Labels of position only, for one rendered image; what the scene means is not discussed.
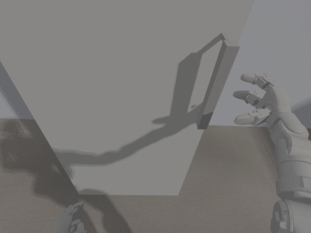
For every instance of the handle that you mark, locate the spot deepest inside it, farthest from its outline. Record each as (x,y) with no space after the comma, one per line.
(224,63)

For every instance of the robot right upper arm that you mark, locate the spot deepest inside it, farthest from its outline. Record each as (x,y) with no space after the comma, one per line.
(291,217)

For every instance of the robot right forearm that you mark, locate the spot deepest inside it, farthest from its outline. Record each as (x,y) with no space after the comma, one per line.
(293,157)

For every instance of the fridge door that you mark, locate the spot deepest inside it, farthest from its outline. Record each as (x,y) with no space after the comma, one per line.
(114,85)

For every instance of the robot right hand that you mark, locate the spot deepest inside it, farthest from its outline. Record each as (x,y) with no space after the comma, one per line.
(275,100)

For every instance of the robot left hand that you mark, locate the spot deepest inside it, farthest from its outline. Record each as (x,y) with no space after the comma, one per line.
(64,223)

